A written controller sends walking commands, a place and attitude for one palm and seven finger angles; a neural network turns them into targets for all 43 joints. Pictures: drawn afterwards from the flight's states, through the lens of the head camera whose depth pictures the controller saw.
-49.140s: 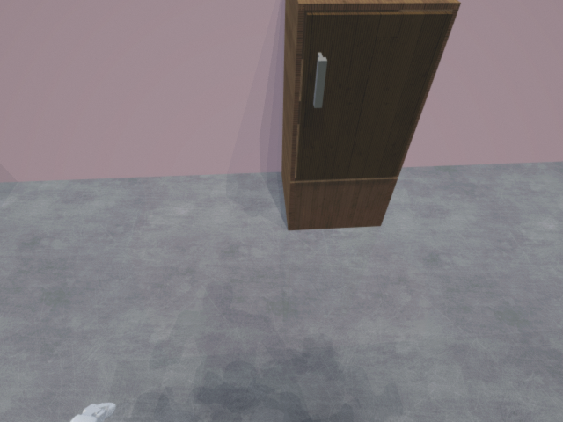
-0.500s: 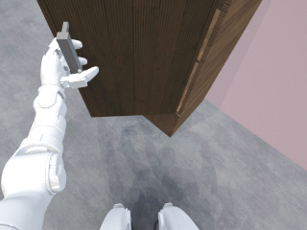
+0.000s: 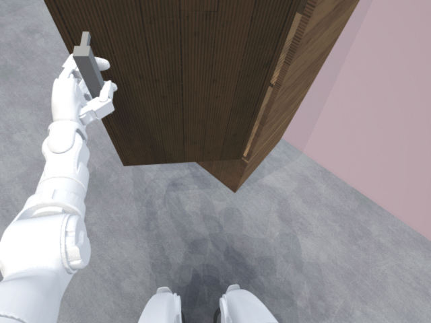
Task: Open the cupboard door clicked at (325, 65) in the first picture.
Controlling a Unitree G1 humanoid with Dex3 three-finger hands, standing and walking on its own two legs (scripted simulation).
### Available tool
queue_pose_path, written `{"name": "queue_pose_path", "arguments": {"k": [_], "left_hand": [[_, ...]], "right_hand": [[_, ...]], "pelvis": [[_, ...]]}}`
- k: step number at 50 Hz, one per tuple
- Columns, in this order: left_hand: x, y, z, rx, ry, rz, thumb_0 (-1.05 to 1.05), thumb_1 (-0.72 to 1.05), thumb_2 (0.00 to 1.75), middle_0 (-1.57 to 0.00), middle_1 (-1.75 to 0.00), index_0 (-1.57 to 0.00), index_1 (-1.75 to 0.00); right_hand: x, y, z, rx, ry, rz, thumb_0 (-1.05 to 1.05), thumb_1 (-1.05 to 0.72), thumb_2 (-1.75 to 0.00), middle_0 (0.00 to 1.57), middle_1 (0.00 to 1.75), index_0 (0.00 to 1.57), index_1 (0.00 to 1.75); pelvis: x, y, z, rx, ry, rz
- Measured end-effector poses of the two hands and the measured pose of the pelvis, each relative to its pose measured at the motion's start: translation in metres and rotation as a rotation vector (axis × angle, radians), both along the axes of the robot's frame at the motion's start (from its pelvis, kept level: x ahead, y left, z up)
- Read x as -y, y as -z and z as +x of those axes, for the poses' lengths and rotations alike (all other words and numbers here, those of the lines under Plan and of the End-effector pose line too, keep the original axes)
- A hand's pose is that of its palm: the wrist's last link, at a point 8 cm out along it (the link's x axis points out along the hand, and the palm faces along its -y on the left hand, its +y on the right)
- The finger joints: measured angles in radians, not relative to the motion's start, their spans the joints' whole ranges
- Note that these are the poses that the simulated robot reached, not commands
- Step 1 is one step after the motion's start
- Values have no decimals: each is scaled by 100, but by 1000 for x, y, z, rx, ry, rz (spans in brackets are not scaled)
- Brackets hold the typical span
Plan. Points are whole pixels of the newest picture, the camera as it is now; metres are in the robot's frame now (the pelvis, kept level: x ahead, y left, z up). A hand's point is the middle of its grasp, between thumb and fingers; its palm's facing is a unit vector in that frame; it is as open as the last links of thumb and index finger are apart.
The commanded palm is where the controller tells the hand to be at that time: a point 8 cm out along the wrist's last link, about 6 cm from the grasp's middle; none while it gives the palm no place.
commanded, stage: pull the door open along its arc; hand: left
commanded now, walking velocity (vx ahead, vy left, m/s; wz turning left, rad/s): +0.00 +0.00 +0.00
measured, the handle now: (96, 75) +0.57 +0.18 +0.07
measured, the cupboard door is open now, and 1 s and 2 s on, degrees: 46 84 84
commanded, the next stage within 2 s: open thumb and fingers to let go in 0.98 s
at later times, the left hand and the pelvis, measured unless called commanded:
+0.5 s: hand (129, 156) +0.39 +0.11 +0.07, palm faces +0.18 -0.98 +0.10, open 6.5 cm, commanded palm +0.34 +0.18 +0.07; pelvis +0.01 +0.00 +0.02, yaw +0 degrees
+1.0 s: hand (179, 201) +0.31 +0.04 +0.07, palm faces +0.37 -0.93 +0.01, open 6.3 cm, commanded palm +0.25 +0.07 +0.07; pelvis +0.00 -0.04 +0.02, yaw +4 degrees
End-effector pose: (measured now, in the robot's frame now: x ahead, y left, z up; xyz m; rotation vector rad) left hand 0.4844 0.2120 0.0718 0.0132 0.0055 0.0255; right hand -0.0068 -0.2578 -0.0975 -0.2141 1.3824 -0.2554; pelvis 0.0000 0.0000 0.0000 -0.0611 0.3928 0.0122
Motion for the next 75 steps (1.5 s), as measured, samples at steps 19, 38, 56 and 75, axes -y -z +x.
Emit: {"name": "queue_pose_path", "arguments": {"k": [19,38,56,75], "left_hand": [[22,2,-86,27,33,-42,1,67,73,-32,-132,-30,-131],[99,-1,-181,24,-388,-20,1,65,78,-32,-129,-30,-130],[144,-2,-227,-8,-337,-8,0,65,76,-31,-132,-32,-133],[134,4,-219,-31,-354,-15,0,0,52,-33,-126,-36,-126]], "right_hand": [[-8,-16,75,221,-47,61,1,-91,-90,20,30,20,30],[-31,-16,169,466,-271,158,1,-91,-90,20,30,20,30],[5,-22,170,513,-277,124,1,-91,-90,20,30,20,30],[-10,-17,187,523,-294,154,1,-91,-90,20,30,20,30]], "pelvis": [[-2,-19,15,75,27,22],[23,-13,-1,145,-23,55],[49,-20,2,177,-50,81],[47,-17,6,156,-52,84]]}}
